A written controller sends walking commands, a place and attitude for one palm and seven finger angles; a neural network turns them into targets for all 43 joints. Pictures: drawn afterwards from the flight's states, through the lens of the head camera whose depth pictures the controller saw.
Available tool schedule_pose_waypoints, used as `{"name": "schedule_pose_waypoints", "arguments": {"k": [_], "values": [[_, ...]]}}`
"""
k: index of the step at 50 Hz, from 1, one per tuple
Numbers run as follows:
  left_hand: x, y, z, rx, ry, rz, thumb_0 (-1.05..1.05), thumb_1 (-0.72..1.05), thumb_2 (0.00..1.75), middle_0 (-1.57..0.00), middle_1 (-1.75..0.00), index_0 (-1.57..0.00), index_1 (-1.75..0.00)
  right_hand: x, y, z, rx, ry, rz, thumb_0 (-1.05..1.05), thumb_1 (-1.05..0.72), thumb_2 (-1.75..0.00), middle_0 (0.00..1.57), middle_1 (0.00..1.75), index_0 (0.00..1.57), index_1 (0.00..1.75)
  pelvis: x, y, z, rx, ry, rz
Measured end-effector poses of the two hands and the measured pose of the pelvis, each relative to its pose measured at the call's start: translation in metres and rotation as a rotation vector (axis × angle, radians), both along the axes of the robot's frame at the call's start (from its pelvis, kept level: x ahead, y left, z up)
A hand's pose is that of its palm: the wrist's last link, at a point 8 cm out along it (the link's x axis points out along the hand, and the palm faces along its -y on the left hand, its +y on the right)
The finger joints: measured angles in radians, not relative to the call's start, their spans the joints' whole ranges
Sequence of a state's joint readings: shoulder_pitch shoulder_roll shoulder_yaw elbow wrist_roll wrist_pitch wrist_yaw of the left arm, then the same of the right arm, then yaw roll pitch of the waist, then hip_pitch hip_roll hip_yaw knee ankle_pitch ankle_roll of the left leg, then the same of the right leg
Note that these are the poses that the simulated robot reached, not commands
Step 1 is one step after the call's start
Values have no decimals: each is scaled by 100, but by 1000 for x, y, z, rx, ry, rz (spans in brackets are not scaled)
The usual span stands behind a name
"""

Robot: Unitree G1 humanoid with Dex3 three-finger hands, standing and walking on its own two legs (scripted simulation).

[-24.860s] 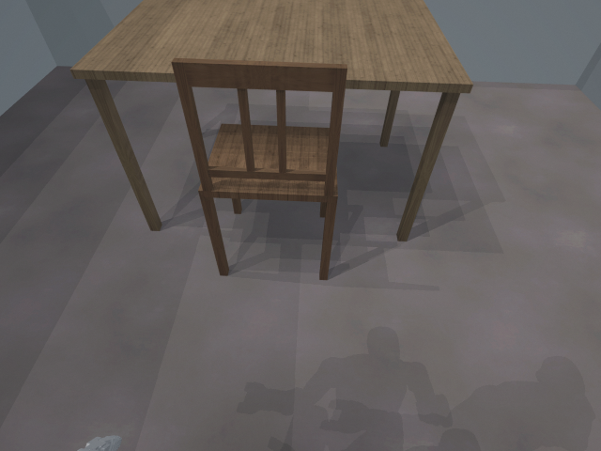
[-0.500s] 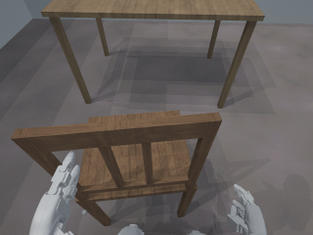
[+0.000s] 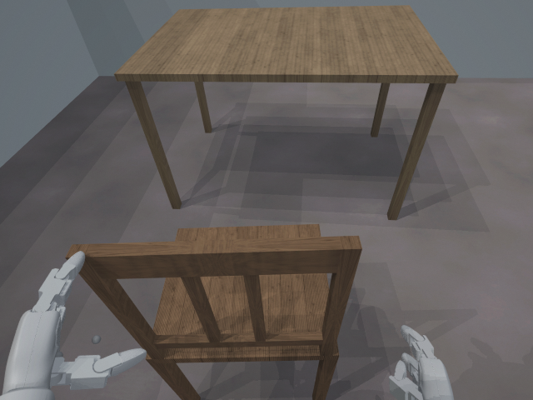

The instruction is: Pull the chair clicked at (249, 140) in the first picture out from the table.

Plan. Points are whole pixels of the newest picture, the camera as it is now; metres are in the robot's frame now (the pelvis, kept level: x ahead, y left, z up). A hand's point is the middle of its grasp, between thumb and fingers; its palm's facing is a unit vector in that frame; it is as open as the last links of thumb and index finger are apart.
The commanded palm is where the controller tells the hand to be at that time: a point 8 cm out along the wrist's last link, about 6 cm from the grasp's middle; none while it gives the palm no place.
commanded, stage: draw the hand back to the body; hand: left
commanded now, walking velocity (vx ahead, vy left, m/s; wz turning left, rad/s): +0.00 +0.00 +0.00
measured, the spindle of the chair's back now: (203, 309) +0.29 +0.16 -0.07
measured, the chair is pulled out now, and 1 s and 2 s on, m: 0.64 0.63 0.63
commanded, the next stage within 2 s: step back with the hand held close in 0.74 s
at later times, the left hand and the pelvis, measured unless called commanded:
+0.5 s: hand (59, 259) +0.22 +0.26 +0.18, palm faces +0.46 -0.78 -0.42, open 8.0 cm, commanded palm +0.16 +0.30 +0.19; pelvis +0.02 +0.00 +0.02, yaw -2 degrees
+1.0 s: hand (50, 263) +0.21 +0.26 +0.19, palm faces +0.43 -0.79 -0.45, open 7.4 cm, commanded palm +0.15 +0.30 +0.19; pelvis -0.01 +0.00 +0.02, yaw -2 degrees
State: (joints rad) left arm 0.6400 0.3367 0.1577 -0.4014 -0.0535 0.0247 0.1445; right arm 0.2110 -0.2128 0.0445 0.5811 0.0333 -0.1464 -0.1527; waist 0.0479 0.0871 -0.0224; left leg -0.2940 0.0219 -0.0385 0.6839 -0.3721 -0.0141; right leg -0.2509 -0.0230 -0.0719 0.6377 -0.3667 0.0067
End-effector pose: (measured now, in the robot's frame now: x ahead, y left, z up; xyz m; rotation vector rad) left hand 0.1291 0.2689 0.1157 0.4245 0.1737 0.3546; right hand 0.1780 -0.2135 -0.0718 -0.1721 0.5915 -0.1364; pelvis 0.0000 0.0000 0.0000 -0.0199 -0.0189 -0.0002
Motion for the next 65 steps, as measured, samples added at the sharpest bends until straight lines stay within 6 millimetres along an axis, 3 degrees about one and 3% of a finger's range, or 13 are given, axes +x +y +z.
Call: {"name": "schedule_pose_waypoints", "arguments": {"k": [10,22,32,48,55,60,65], "values": [[23,12,50,67,-201,32,0,30,61,-13,-17,-16,-19,16,-1,12,2,-1,30,1,-90,-90,20,30,20,30,10,-1,11,13,-40,-11],[41,25,87,143,-313,34,0,72,81,-19,-26,-19,-27,16,-11,11,1,46,11,1,-90,-90,20,30,20,30,16,-2,17,14,-56,-27],[42,21,66,88,-233,19,1,86,88,-21,-29,-21,-30,2,-16,6,1,98,-12,1,-90,-90,20,30,20,30,14,-1,18,15,-57,-34],[35,28,87,141,-321,4,1,89,90,-21,-30,-21,-30,-2,-11,13,10,63,1,1,-90,-90,20,30,20,30,-1,2,19,5,-53,-37],[33,26,79,177,-238,-91,1,89,90,-21,-30,-21,-30,-25,-17,10,-1,119,-63,1,-90,-90,20,30,20,30,-16,12,19,11,-9,-55],[18,29,68,176,-180,-122,1,89,90,-21,-30,-21,-30,-48,-18,6,-16,167,-105,1,-90,-90,20,30,20,30,-27,16,18,16,4,-56],[1,35,75,194,-242,-110,1,88,90,-22,-30,-22,-30,-66,-13,5,-35,179,-98,1,-90,-90,20,30,20,30,-41,17,15,15,5,-47]]}}
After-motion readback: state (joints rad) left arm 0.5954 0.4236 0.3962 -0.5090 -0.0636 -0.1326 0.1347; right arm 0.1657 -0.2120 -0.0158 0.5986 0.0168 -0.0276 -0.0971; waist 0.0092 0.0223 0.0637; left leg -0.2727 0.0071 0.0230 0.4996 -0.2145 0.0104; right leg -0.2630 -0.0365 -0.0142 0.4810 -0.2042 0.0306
